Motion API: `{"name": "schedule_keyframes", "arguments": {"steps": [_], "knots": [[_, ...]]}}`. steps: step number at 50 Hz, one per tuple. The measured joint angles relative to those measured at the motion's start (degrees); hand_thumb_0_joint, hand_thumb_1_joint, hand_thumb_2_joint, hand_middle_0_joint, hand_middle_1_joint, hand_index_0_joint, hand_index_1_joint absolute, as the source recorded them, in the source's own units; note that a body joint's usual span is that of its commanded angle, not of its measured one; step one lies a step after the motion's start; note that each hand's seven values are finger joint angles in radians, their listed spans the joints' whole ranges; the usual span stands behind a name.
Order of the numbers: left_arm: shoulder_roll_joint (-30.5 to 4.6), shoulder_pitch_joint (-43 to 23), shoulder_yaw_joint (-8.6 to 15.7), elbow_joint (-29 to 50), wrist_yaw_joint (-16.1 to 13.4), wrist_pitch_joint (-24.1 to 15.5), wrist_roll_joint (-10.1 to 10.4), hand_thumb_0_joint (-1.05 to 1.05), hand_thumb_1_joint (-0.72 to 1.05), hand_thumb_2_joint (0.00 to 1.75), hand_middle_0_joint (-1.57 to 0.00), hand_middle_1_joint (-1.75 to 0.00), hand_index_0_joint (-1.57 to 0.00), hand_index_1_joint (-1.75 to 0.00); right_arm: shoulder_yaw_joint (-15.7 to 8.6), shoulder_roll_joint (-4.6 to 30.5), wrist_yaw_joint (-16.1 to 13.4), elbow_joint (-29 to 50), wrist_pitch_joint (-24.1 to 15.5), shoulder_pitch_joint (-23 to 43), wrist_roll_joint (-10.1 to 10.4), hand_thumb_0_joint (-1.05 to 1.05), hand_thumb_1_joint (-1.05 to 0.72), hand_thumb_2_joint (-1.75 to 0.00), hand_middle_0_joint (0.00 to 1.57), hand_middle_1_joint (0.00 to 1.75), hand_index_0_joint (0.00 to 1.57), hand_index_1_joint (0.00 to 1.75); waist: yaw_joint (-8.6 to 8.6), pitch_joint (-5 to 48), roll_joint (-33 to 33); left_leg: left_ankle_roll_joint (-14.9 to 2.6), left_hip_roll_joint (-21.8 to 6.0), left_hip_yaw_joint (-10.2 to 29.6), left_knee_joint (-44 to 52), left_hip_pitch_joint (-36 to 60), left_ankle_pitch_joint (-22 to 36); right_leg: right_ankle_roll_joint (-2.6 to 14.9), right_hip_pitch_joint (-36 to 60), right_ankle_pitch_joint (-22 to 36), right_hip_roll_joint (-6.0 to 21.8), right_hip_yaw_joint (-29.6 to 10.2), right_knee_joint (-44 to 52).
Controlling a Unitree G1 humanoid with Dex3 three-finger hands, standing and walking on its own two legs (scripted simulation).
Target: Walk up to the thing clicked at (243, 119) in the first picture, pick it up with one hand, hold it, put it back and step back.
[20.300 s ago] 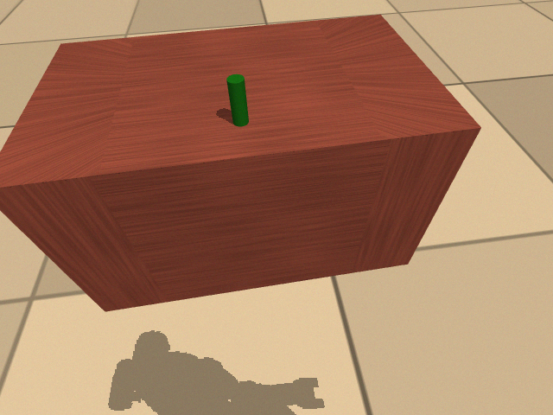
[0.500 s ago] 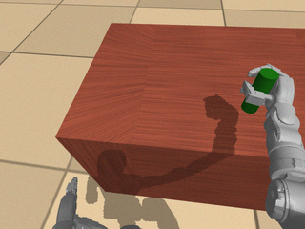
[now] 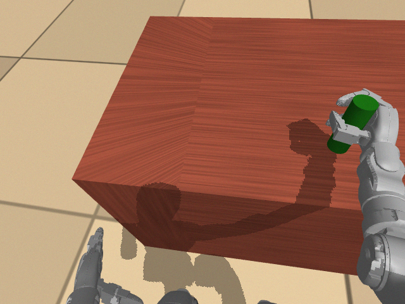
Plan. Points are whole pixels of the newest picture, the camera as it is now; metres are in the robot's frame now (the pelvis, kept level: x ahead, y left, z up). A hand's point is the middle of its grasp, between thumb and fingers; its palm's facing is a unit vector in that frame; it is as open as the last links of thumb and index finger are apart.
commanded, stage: lower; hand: right
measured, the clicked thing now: (349, 126) +0.44 -0.24 +0.07
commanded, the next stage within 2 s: loosen in 0.88 s
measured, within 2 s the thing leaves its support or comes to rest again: rests again in 0.64 s
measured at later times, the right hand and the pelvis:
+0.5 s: hand (338, 129) +0.45 -0.23 +0.04, palm faces +0.24 +0.97 +0.02, open 5.6 cm; pelvis -0.01 +0.00 -0.03, yaw +0 degrees
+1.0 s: hand (337, 133) +0.46 -0.23 +0.02, palm faces +0.25 +0.97 +0.02, open 5.5 cm; pelvis -0.03 +0.00 -0.05, yaw +0 degrees
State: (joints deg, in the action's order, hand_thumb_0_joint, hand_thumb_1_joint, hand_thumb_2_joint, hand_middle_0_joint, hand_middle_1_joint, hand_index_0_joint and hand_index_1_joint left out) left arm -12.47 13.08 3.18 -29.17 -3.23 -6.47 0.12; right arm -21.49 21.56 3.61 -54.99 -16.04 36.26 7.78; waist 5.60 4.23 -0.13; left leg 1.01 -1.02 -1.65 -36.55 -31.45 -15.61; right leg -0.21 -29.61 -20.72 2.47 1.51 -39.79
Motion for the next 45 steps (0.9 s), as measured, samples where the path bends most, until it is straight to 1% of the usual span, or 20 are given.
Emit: {"name": "schedule_keyframes", "arguments": {"steps": [2, 6, 8, 11, 13, 17, 20, 23, 26, 28, 31, 34, 37, 39, 41, 45], "knots": [[0.0, 0.2, 0.1, 0.9, 0.2, -0.2, -0.1, -0.01, -0.57, 0.08, -0.06, -0.04, -0.04, -0.06, -0.1, -0.1, 0.3, -0.4, -0.8, -0.2, 0.1, 0.00, -0.13, -1.16, 0.99, 1.17, 0.99, 1.15, 0.20, 0.0, -0.2, 0.00, 0.0, 0.0, -1.0, -0.9, -0.4, -0.01, -0.9, -0.4, 0.0, 0.0, -0.9], [-0.1, 0.7, 0.3, 2.7, 0.6, 0.0, -0.4, -0.01, -0.58, 0.08, -0.06, -0.04, -0.04, -0.06, -1.1, -0.2, 0.2, -0.9, -2.4, -0.2, -0.5, 0.00, -0.13, -1.16, 0.99, 1.17, 0.99, 1.15, 0.56, 0.1, -0.5, -0.02, 0.0, 0.0, -2.9, -2.9, -1.2, -0.02, -2.9, -1.2, 0.1, -0.1, -3.0], [-0.1, 0.8, 0.3, 2.9, 0.8, 0.0, -0.6, -0.01, -0.58, 0.08, -0.06, -0.05, -0.04, -0.06, -1.3, 0.1, 0.1, -2.0, -3.3, 0.5, -0.5, 0.00, -0.13, -1.16, 0.99, 1.17, 0.99, 1.15, 0.79, 0.3, -0.7, -0.06, 0.0, -0.2, -4.0, -4.2, -1.5, -0.03, -4.3, -1.6, 0.1, -0.3, -4.2], [-0.1, 1.1, 0.2, 4.4, 1.0, 0.5, -0.9, -0.01, -0.58, 0.09, -0.06, -0.05, -0.05, -0.06, -2.0, 0.8, -0.1, -1.9, -4.1, 1.2, -1.4, 0.00, -0.13, -1.17, 0.99, 1.17, 0.99, 1.15, 1.17, 0.5, -0.9, -0.08, 0.1, -0.1, -5.6, -6.2, -2.0, -0.02, -6.3, -2.2, 0.3, -0.4, -6.0], [0.0, 1.4, 0.1, 5.0, 1.1, 0.4, -0.9, -0.01, -0.58, 0.08, -0.06, -0.05, -0.05, -0.06, -1.8, 1.4, 0.1, -3.3, -4.8, 2.4, -1.3, 0.00, -0.13, -1.17, 0.99, 1.17, 0.99, 1.15, 1.35, 0.5, -0.9, -0.08, 0.1, -0.3, -6.5, -7.2, -2.2, 0.00, -7.5, -2.5, 0.3, -0.5, -7.1], [0.0, 2.1, -0.1, 7.6, 1.4, 1.1, -1.3, -0.01, -0.57, 0.08, -0.06, -0.05, -0.05, -0.06, -2.6, 2.1, 0.3, -3.7, -4.9, 2.9, -1.9, 0.00, -0.13, -1.17, 0.99, 1.17, 0.99, 1.15, 1.91, 1.0, -0.7, 0.00, 0.2, -0.1, -8.1, -9.3, -2.6, 0.06, -9.6, -3.1, 0.4, -0.5, -8.8], [-0.2, 3.2, -0.2, 8.6, 1.6, 0.7, -1.2, -0.01, -0.57, 0.08, -0.06, -0.05, -0.05, -0.06, -2.4, 2.3, 0.5, -5.9, -5.4, 4.1, -1.4, 0.00, -0.13, -1.17, 0.99, 1.17, 0.99, 1.15, 1.92, 1.4, -0.6, 0.04, 0.1, -0.2, -9.2, -10.6, -2.9, 0.15, -11.0, -3.5, 0.3, -0.6, -10.0], [-0.2, 3.5, -0.5, 10.1, 1.8, 1.3, -1.6, -0.01, -0.57, 0.08, -0.06, -0.05, -0.05, -0.06, -3.4, 2.4, 0.3, -5.2, -5.4, 4.0, -2.5, 0.00, -0.13, -1.17, 0.99, 1.17, 0.99, 1.15, 2.32, 1.8, -0.6, 0.12, 0.1, 0.0, -10.5, -12.0, -3.3, 0.24, -12.4, -3.9, 0.4, -0.5, -11.4], [-0.2, 3.9, -0.2, 10.9, 2.0, 1.3, -1.6, -0.01, -0.57, 0.08, -0.06, -0.05, -0.05, -0.06, -3.6, 2.7, 0.2, -6.5, -5.7, 5.0, -2.5, 0.00, -0.13, -1.16, 0.99, 1.17, 0.99, 1.15, 2.51, 1.8, -0.6, 0.14, 0.0, -0.1, -11.8, -13.2, -3.7, 0.29, -13.7, -4.3, 0.3, -0.6, -12.8], [-0.4, 4.1, -0.1, 12.2, 2.1, 1.9, -1.8, -0.01, -0.57, 0.08, -0.06, -0.05, -0.05, -0.06, -4.1, 3.0, -0.1, -5.9, -5.7, 4.9, -2.9, 0.00, -0.13, -1.16, 0.99, 1.17, 0.99, 1.15, 2.77, 2.1, -0.7, 0.15, 0.1, 0.0, -12.5, -14.3, -3.8, 0.28, -14.6, -4.5, 0.4, -0.5, -13.5], [-0.6, 4.6, 0.0, 13.0, 2.2, 1.4, -1.8, -0.01, -0.56, 0.08, -0.06, -0.05, -0.05, -0.06, -3.9, 3.6, 0.1, -7.4, -6.3, 6.0, -3.0, 0.00, -0.13, -1.16, 0.98, 1.17, 0.99, 1.15, 2.88, 2.0, -0.9, 0.11, 0.2, 0.0, -13.4, -15.2, -4.0, 0.29, -15.6, -4.8, 0.5, -0.6, -14.5], [-0.5, 4.7, -0.5, 14.2, 2.3, 2.2, -2.1, -0.01, -0.56, 0.07, -0.06, -0.05, -0.05, -0.06, -4.7, 3.9, 0.1, -6.9, -6.0, 6.1, -3.5, 0.00, -0.13, -1.16, 0.98, 1.17, 0.99, 1.15, 3.29, 2.3, -0.9, 0.09, 0.2, 0.0, -14.4, -16.7, -4.2, 0.27, -17.1, -5.0, 0.6, -0.6, -15.6], [-0.4, 5.3, -0.6, 15.2, 2.4, 2.0, -2.2, -0.01, -0.56, 0.07, -0.06, -0.05, -0.05, -0.06, -4.6, 4.3, 0.1, -8.0, -6.4, 6.9, -3.5, 0.00, -0.13, -1.16, 0.98, 1.17, 0.98, 1.15, 3.41, 2.3, -0.9, 0.03, 0.2, -0.1, -15.3, -17.6, -4.4, 0.23, -18.0, -5.3, 0.6, -0.8, -16.6], [-0.4, 5.6, -0.9, 16.1, 2.6, 2.6, -2.2, -0.01, -0.56, 0.07, -0.06, -0.05, -0.05, -0.06, -5.1, 4.4, 0.0, -7.8, -6.0, 6.8, -3.8, 0.00, -0.13, -1.15, 0.98, 1.17, 0.98, 1.15, 3.72, 2.3, -0.8, 0.03, 0.2, -0.2, -15.9, -18.2, -4.5, 0.23, -18.7, -5.4, 0.6, -0.9, -17.2], [-0.5, 5.9, -0.8, 17.0, 2.5, 2.5, -2.4, -0.01, -0.56, 0.07, -0.06, -0.05, -0.05, -0.06, -5.3, 4.6, -0.2, -7.7, -6.3, 6.9, -4.1, 0.00, -0.13, -1.15, 0.98, 1.17, 0.98, 1.15, 3.80, 2.3, -0.8, 0.00, 0.3, -0.2, -16.4, -18.7, -4.6, 0.23, -19.2, -5.6, 0.7, -1.0, -17.8], [-0.9, 6.3, -0.6, 17.7, 2.5, 2.6, -2.3, -0.01, -0.56, 0.07, -0.06, -0.05, -0.05, -0.06, -5.4, 4.8, -0.2, -7.8, -6.7, 7.5, -4.0, 0.00, -0.14, -1.15, 0.98, 1.17, 0.98, 1.15, 3.75, 2.4, -0.8, -0.06, 0.3, -0.3, -17.4, -19.8, -4.9, 0.18, -20.3, -5.8, 0.7, -1.1, -18.8]]}}
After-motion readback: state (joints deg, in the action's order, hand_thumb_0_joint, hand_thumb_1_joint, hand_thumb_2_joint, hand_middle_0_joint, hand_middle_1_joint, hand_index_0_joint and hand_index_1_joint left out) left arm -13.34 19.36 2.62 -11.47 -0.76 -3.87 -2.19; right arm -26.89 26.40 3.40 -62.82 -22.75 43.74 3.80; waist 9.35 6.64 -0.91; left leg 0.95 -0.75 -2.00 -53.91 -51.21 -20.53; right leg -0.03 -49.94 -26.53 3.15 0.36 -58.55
